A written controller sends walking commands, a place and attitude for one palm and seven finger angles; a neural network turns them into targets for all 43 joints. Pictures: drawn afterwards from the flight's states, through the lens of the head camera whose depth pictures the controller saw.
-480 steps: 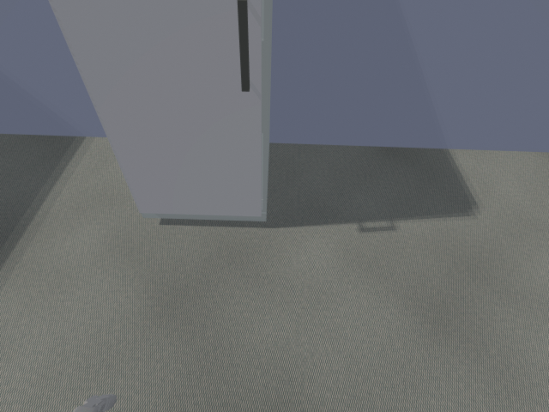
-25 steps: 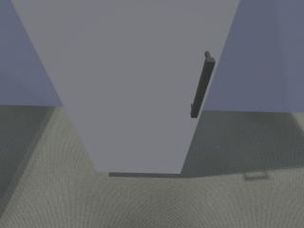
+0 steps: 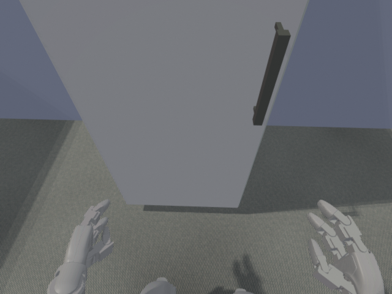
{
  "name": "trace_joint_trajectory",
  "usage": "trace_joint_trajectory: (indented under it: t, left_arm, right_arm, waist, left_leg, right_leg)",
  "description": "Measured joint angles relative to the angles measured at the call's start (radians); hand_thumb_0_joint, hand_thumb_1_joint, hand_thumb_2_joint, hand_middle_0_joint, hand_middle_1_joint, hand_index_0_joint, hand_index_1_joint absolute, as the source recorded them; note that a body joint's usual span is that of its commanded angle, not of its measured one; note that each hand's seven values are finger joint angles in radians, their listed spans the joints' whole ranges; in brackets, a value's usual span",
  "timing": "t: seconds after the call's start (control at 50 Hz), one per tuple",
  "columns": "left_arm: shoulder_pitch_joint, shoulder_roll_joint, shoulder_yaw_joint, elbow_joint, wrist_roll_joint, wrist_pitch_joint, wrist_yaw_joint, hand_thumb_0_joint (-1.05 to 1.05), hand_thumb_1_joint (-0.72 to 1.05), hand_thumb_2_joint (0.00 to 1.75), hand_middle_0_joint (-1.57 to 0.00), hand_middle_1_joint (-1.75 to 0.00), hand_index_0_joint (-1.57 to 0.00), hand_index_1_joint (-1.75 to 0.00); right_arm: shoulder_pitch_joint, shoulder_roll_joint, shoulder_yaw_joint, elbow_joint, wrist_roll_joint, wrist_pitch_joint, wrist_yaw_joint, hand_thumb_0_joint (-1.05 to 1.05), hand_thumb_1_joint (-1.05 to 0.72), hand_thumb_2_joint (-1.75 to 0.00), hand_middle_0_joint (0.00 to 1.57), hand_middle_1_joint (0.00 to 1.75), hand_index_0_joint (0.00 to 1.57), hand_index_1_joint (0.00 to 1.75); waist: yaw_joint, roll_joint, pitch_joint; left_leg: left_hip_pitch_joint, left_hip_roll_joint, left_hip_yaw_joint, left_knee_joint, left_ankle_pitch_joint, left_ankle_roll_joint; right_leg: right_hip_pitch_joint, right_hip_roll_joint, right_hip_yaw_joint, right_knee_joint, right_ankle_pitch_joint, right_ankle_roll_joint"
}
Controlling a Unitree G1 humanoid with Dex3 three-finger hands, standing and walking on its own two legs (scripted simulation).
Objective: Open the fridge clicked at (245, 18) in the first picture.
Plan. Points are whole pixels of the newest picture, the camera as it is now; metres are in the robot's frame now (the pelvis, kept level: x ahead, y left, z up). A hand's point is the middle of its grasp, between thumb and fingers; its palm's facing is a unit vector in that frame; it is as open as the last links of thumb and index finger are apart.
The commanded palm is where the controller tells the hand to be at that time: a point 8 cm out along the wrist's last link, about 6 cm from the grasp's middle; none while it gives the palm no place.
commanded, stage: raise the hand to about handle height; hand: right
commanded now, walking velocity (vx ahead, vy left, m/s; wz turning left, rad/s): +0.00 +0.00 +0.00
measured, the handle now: (266, 79) +0.55 -0.13 +0.14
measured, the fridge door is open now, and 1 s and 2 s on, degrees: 0 0 0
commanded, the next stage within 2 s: move the hooked fingers beside the handle in 1.76 s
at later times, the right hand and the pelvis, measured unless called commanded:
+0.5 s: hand (357, 242) +0.22 -0.25 +0.07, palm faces +0.03 +1.00 -0.06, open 11.1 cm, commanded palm +0.18 -0.30 +0.09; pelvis +0.01 -0.02 +0.01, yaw -1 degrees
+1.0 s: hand (390, 202) +0.26 -0.28 +0.13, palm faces +0.05 +1.00 -0.05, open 13.7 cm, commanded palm +0.23 -0.33 +0.14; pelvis +0.02 -0.02 +0.03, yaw -2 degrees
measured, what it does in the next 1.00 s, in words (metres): stands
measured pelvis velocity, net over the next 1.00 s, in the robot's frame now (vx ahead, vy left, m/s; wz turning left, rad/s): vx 0.02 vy -0.02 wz -0.03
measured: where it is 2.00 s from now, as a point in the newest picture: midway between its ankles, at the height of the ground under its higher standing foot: outside the picture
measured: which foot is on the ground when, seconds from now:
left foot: down 0.00-1.00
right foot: down 0.00-1.00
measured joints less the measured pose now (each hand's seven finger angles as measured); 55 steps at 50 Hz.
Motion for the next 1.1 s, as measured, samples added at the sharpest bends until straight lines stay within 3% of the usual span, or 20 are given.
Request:
trace_joint_trajectory:
  t: [0.04, 0.08, 0.18, 0.28, 0.38, 0.5, 0.68, 0.94, 1.1]
  left_arm:
    - [-0.005, 0.013, 0.006, -0.037, -0.004, 0.008, 0.012, 0.01, 0.91, 0.9, -0.2, -0.3, -0.21, -0.3]
    - [-0.003, 0.018, 0.007, -0.058, -0.005, 0.018, 0.023, 0.01, 0.91, 0.9, -0.2, -0.3, -0.2, -0.3]
    - [0.016, -0.003, -0.021, -0.055, 0.001, 0.041, 0.041, 0.01, 0.91, 0.9, -0.2, -0.3, -0.2, -0.3]
    - [0.037, -0.047, -0.074, -0.029, -0.007, 0.062, 0.048, 0.01, 0.91, 0.9, -0.2, -0.3, -0.21, -0.3]
    - [0.083, -0.076, -0.104, -0.015, -0.011, 0.073, 0.051, 0.01, 0.9, 0.9, -0.2, -0.3, -0.21, -0.3]
    - [0.134, -0.044, -0.1, -0.001, -0.012, 0.054, 0.053, 0.01, 0.9, 0.9, -0.2, -0.3, -0.21, -0.3]
    - [0.134, 0.015, -0.075, 0.007, -0.021, 0.029, 0.07, 0.01, 0.9, 0.9, -0.2, -0.3, -0.21, -0.3]
    - [0.095, 0.006, -0.107, -0.011, -0.024, 0.03, 0.084, 0.01, 0.91, 0.9, -0.2, -0.3, -0.21, -0.3]
    - [0.095, 0.001, -0.127, 0.004, -0.027, 0.045, 0.095, 0.01, 0.9, 0.9, -0.2, -0.3, -0.21, -0.3]
  right_arm:
    - [0.034, 0.005, -0.007, -0.034, 0.023, 0.047, 0.021, 0.0, -0.66, -0.79, 0.22, 0.46, 0.22, 0.46]
    - [0.069, 0.01, -0.014, -0.09, 0.026, 0.094, -0.001, 0.01, -0.61, -0.77, 0.22, 0.49, 0.22, 0.49]
    - [0.102, -0.009, -0.01, -0.26, -0.009, 0.145, -0.068, 0.01, -0.49, -0.72, 0.23, 0.56, 0.22, 0.56]
    - [0.032, -0.053, -0.004, -0.302, -0.017, 0.223, -0.059, 0.01, -0.38, -0.67, 0.23, 0.63, 0.23, 0.64]
    - [-0.004, -0.083, -0.04, -0.275, 0.006, 0.317, -0.065, 0.01, -0.26, -0.62, 0.24, 0.71, 0.24, 0.71]
    - [-0.009, -0.093, -0.078, -0.262, 0.023, 0.324, -0.082, 0.0, -0.12, -0.56, 0.25, 0.8, 0.25, 0.8]
    - [-0.06, -0.121, -0.1, -0.239, 0.032, 0.353, -0.048, 0.0, 0.09, -0.47, 0.27, 0.93, 0.27, 0.94]
    - [-0.205, -0.169, -0.159, -0.159, 0.048, 0.455, -0.002, -0.01, 0.39, -0.35, 0.29, 1.12, 0.29, 1.13]
    - [-0.313, -0.199, -0.203, -0.07, 0.052, 0.508, 0.042, -0.01, 0.47, -0.31, 0.3, 1.18, 0.29, 1.18]
  waist:
    - [-0.016, 0.003, -0.001]
    - [-0.03, 0.001, 0.003]
    - [-0.048, -0.013, 0.011]
    - [-0.032, -0.04, 0.02]
    - [-0.004, -0.053, 0.015]
    - [0.006, -0.058, 0.012]
    - [0.001, -0.049, 0.022]
    - [-0.022, -0.059, 0.035]
    - [-0.031, -0.067, 0.047]
  left_leg:
    - [-0.034, 0.001, 0.006, 0.048, -0.023, -0.001]
    - [-0.046, 0.0, 0.019, 0.073, -0.038, -0.002]
    - [-0.041, -0.002, 0.059, 0.073, -0.043, -0.002]
    - [-0.019, -0.006, 0.073, 0.029, -0.019, -0.006]
    - [0.017, -0.008, 0.055, -0.034, 0.011, -0.014]
    - [0.062, -0.006, 0.042, -0.09, 0.029, -0.024]
    - [0.138, -0.005, 0.041, -0.15, 0.041, -0.029]
    - [0.26, -0.008, 0.046, -0.255, 0.072, -0.028]
    - [0.312, -0.011, 0.048, -0.306, 0.093, -0.025]
  right_leg:
    - [-0.041, -0.002, 0.008, 0.058, -0.027, 0.004]
    - [-0.065, -0.004, 0.022, 0.098, -0.045, 0.002]
    - [-0.093, -0.008, 0.063, 0.137, -0.06, -0.001]
    - [-0.087, -0.009, 0.076, 0.116, -0.044, -0.006]
    - [-0.043, -0.008, 0.056, 0.05, -0.019, -0.013]
    - [0.008, -0.003, 0.041, -0.008, -0.003, -0.021]
    - [0.082, 0.001, 0.039, -0.067, 0.008, -0.025]
    - [0.202, 0.003, 0.042, -0.173, 0.043, -0.022]
    - [0.256, 0.003, 0.043, -0.23, 0.067, -0.018]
